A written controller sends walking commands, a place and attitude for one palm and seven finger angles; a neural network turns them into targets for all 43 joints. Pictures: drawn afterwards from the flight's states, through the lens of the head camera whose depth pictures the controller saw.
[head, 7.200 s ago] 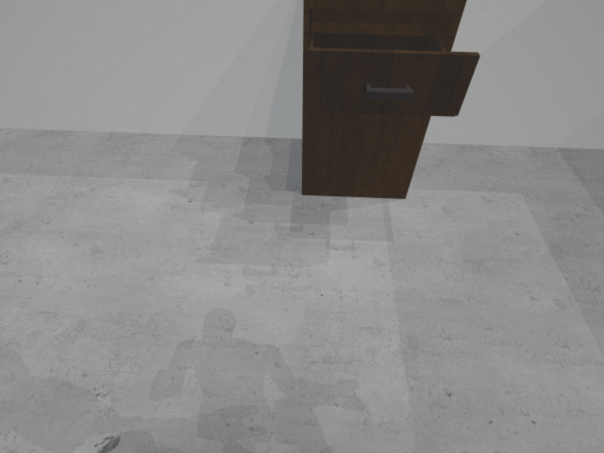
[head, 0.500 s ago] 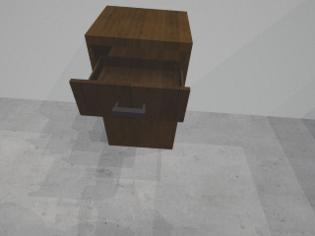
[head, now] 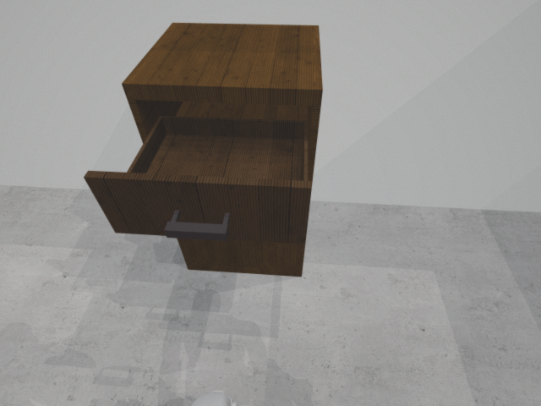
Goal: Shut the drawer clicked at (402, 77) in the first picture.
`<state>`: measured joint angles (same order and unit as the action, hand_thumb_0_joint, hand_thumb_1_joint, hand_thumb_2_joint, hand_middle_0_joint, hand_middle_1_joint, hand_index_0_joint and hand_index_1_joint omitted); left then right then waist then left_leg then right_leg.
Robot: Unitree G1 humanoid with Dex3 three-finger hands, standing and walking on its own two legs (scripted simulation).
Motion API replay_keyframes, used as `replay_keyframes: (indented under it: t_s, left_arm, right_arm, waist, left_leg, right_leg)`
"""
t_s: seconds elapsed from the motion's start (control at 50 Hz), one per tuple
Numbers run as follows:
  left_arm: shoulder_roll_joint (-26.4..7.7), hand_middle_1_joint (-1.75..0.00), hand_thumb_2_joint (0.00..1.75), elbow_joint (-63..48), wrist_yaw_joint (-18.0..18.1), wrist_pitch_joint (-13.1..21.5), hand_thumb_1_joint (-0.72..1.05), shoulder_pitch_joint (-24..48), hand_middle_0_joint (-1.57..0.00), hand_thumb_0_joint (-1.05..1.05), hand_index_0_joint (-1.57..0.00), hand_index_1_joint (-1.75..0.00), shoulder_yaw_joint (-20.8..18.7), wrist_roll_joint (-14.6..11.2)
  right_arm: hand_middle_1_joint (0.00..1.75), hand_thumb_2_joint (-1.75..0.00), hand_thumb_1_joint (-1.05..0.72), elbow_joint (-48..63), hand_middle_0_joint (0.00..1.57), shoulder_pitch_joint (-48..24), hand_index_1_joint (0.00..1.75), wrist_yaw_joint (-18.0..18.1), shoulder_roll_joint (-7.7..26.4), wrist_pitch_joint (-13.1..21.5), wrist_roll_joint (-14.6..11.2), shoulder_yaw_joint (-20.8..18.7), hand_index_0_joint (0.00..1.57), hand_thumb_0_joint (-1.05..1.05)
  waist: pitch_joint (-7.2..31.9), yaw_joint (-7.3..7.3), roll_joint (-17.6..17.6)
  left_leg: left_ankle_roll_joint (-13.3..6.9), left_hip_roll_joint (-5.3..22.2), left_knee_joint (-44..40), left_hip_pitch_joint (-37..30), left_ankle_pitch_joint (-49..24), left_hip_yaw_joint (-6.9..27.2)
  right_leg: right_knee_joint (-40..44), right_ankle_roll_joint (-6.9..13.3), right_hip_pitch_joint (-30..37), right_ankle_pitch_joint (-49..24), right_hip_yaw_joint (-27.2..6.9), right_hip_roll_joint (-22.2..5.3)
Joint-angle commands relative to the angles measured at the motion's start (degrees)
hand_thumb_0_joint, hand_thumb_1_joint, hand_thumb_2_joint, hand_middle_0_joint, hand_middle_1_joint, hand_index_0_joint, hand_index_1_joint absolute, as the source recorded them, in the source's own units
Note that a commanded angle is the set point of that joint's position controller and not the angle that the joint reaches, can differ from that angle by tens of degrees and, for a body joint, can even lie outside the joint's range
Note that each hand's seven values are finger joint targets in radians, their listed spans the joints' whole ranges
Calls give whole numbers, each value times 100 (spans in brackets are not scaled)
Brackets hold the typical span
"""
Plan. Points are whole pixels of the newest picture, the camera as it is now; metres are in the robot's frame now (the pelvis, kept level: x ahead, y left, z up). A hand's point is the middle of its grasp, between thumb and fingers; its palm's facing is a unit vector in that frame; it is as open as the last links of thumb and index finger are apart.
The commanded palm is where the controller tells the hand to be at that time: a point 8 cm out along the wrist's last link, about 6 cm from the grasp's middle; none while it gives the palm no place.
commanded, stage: take the last steps up to it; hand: left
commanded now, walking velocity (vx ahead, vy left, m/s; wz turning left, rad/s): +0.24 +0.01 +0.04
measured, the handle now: (199, 223) +0.47 +0.18 -0.05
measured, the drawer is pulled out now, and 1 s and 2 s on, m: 0.30 0.30 0.30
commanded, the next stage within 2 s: come to a stop and stand still in 0.28 s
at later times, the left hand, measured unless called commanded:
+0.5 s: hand (150, 403) +0.17 +0.23 -0.18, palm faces +0.07 -0.98 -0.19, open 7.3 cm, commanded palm none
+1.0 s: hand (162, 387) +0.20 +0.22 -0.19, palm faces +0.03 -0.97 -0.22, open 7.3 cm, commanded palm none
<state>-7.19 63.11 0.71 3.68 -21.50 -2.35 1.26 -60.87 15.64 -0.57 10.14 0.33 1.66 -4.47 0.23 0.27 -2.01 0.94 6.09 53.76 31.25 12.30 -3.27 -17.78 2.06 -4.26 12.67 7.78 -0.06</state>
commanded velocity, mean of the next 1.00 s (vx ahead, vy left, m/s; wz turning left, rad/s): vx -0.01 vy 0.01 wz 0.00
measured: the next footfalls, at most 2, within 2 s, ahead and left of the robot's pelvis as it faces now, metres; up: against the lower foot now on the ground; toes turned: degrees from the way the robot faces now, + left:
left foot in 0.18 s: +0.15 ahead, +0.15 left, +0.00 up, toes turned +4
right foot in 0.60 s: +0.24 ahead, -0.08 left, +0.00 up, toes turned -1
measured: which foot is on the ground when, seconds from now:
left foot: up 0.00-0.16, down 0.18-1.00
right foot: down 0.00-0.20, up 0.22-0.58, down 0.60-1.00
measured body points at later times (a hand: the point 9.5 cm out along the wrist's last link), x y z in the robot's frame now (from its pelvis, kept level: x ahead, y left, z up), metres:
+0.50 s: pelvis +0.14 +0.05 +0.00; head +0.14 +0.06 +0.44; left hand +0.17 +0.28 -0.16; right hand +0.18 -0.18 -0.15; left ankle +0.14 +0.14 -0.75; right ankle +0.18 -0.09 -0.70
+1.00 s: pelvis +0.13 +0.04 -0.02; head +0.15 +0.04 +0.43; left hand +0.20 +0.27 -0.17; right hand +0.13 -0.19 -0.18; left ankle +0.11 +0.15 -0.75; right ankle +0.20 -0.08 -0.75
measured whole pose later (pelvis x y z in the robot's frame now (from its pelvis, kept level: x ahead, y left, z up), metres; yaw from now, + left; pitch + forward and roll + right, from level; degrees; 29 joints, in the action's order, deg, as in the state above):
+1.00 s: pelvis +0.13 +0.04 -0.02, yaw +0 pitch -1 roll +1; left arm -9.2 59.6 2.7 -0.6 -10.0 -1.8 0.8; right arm -60.8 16.6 1.3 8.9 -1.4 0.6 -2.9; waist -2.5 0.4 0.5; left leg -0.2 0.7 32.1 12.4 19.0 -4.5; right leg -31.8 0.1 -20.6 10.7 3.3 -3.0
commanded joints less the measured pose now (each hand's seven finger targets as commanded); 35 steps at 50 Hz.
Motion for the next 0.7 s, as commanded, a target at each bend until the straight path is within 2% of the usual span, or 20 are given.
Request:
replay_keyframes:
  t_s: [0.0, 0.06, 0.1, 0.12, 0.14, 0.16, 0.18, 0.2, 0.24, 0.3, 0.36, 0.4, 0.46, 0.5, 0.54, 0.58, 0.6, 0.62, 0.64, 0.68]
  left_arm:
    - [-831, -30, 90, -127, 43, 121, 90, -321, -20, 0, -20, -30, -114, 13]
    - [-829, -30, 90, 13, 52, 75, 90, -557, -20, 0, -20, -30, -113, 25]
    - [-855, -30, 90, 39, 63, 32, 90, -495, -20, 0, -20, -30, -132, 17]
    - [-841, -30, 90, 43, 64, 13, 90, -453, -20, 0, -20, -30, -137, -3]
    - [-693, -30, 90, 41, 57, -1, 90, -571, -20, 0, -20, -30, -104, -25]
    - [-404, -30, 90, -33, 30, -16, 90, -829, -20, 0, -20, -30, -66, -76]
    - [-385, -30, 90, -215, 40, -9, 90, -644, -20, 0, -20, -30, -7, -44]
    - [-468, -30, 90, -191, 87, -61, 90, -508, -20, 0, -20, -30, -50, -30]
    - [-457, -30, 90, -205, 13, -104, 90, -32, -20, 0, -20, -30, -103, -8]
    - [-266, -30, 90, -84, -36, -226, 90, -389, -20, 0, -20, -30, -87, 22]
    - [-247, -30, 90, -200, -19, -329, 90, -286, -20, 0, -20, -30, -116, 48]
    - [-201, -30, 90, -280, 16, -356, 90, -94, -20, 0, -20, -30, -73, 28]
    - [-215, -30, 90, -303, 93, -414, 90, 88, -20, 0, -20, -30, -2, 0]
    - [-321, -30, 90, -320, 122, -434, 90, 170, -20, 0, -20, -30, -13, -5]
    - [-466, -30, 90, -294, 142, -423, 90, 125, -20, 0, -20, -30, -40, -4]
    - [-852, -30, 90, -295, 180, -332, 90, 172, -20, 0, -20, -30, -51, 15]
    - [-1028, -30, 90, -331, 178, -312, 90, 352, -20, 0, -20, -30, -52, 10]
    - [-1160, -30, 90, -360, 175, -279, 90, 486, -20, 0, -20, -30, -93, -12]
    - [-1153, -30, 90, -382, 180, -266, 90, 552, -20, 0, -20, -30, -105, -32]
    - [-1107, -30, 90, -435, 203, -291, 90, 810, -20, 0, -20, -30, -102, -35]
  right_arm:
    - [30, -90, -90, 520, 20, -477, 30, -100, 50, 124, -41, 58, 20, 0]
    - [30, -90, -90, 626, 20, -871, 30, -101, 12, 194, -52, 108, 20, 0]
    - [30, -90, -90, 546, 20, -611, 30, -62, 68, 246, -49, 109, 20, 0]
    - [30, -90, -90, 393, 20, -195, 30, -19, 183, 287, -31, 98, 20, 0]
    - [30, -90, -90, 210, 20, 420, 30, 43, 463, 339, 0, 41, 20, 0]
    - [30, -90, -90, 119, 20, 997, 30, 125, 1072, 368, 43, -89, 20, 0]
    - [30, -90, -90, 75, 20, 1376, 30, 154, 1390, 295, -41, -105, 20, 0]
    - [30, -90, -90, 100, 20, 1081, 30, 193, 1224, 290, -56, -74, 20, 0]
    - [30, -90, -90, 266, 20, 359, 30, 206, 680, 305, -53, 42, 20, 0]
    - [30, -90, -90, 272, 20, 62, 30, 216, 395, 403, -80, 157, 20, 0]
    - [30, -90, -90, 329, 20, 131, 30, 226, 328, 395, -71, 103, 20, 0]
    - [30, -90, -90, 319, 20, 51, 30, 247, 310, 377, -61, 161, 20, 0]
    - [30, -90, -90, 232, 20, 28, 30, 281, 407, 272, -51, 180, 20, 0]
    - [30, -90, -90, 139, 20, 20, 30, 295, 458, 195, -58, 154, 20, 0]
    - [30, -90, -90, 55, 20, 42, 30, 303, 434, 111, -84, 136, 20, 0]
    - [30, -90, -90, 15, 20, 191, 30, 274, 147, 82, -151, 150, 20, 0]
    - [30, -90, -90, -3, 20, 369, 30, 244, 18, 26, -178, 159, 20, 0]
    - [30, -90, -90, -47, 20, 518, 30, 238, -2, -68, -161, 154, 20, 0]
    - [30, -90, -90, -85, 20, 578, 30, 239, 72, -121, -147, 123, 20, 0]
    - [30, -90, -90, -126, 20, 649, 30, 248, 69, -155, -147, 108, 20, 0]
  waist:
    - [-778, -121, 903]
    - [-769, -266, 973]
    - [-629, -105, 929]
    - [-402, 93, 747]
    - [64, 297, 226]
    - [706, 421, -993]
    - [755, 487, -1220]
    - [777, 424, -968]
    - [-269, 223, -481]
    - [-213, -150, -411]
    - [-198, -161, -339]
    - [-293, -219, -126]
    - [-118, -153, -364]
    - [-249, -163, -577]
    - [-308, -247, -393]
    - [-333, -169, 261]
    - [-265, -7, 399]
    - [42, 60, 1239]
    - [220, 36, 1477]
    - [261, 77, 1260]
  left_leg:
    - [8, 13, -898, 20, -113, -90]
    - [-94, -195, -1501, -468, 66, -230]
    - [-141, -350, -2098, -1190, -73, -340]
    - [-165, -472, -2556, -1932, -292, -416]
    - [-277, -173, -2838, -3067, -642, -91]
    - [-801, 1227, -2932, -4240, -1446, 1569]
    - [-1251, 1989, -3305, -4238, -2357, 2411]
    - [-1286, 1983, -3570, -3793, -1718, 2243]
    - [-1230, 1544, -3991, -2465, -927, 1724]
    - [-995, 1014, -4150, -1898, -1398, 783]
    - [-1091, 974, -4244, -1972, -1392, 602]
    - [-1088, 954, -4109, -1801, -2288, 496]
    - [-1000, 849, -3659, -1960, -3130, 339]
    - [-951, 858, -3534, -1832, -2788, 432]
    - [-732, 678, -3243, -1673, -2071, 457]
    - [-227, 46, -2796, -1401, -756, 255]
    - [-70, -173, -2738, -1448, 171, 102]
    - [38, -345, -2524, -1671, 577, -63]
    - [73, -382, -2239, -1912, 907, -109]
    - [84, -379, -1989, -1863, 1058, 20]
  right_leg:
    - [883, 692, -461, -619, -946, -1555]
    - [556, 623, -324, -1148, -955, -1533]
    - [76, 500, -365, -1431, -831, -1424]
    - [-592, 378, -470, -1738, -630, -1220]
    - [-1719, 214, -889, -1618, -467, -983]
    - [-3133, -66, -2070, 410, -18, -345]
    - [-4389, -107, -2599, 2258, -210, -94]
    - [-4975, -71, -2715, 2137, -580, -271]
    - [-5183, -131, -2852, 1321, -729, -621]
    - [-4730, -217, -2313, 652, -657, -645]
    - [-4288, -305, -2448, 386, -636, -664]
    - [-3632, -348, -2167, 274, -689, -667]
    - [-2608, -391, -1503, 305, -507, -445]
    - [-2074, -375, -1157, 295, -444, -396]
    - [-1161, -352, -685, -294, -456, -389]
    - [-600, -80, -413, -2213, -1341, -940]
    - [-665, 193, -570, -2732, -1605, -1463]
    - [-544, 464, -641, -2955, -1841, -1629]
    - [-304, 618, -758, -2960, -1925, -1775]
    - [-282, 798, -693, -2915, -1841, -1784]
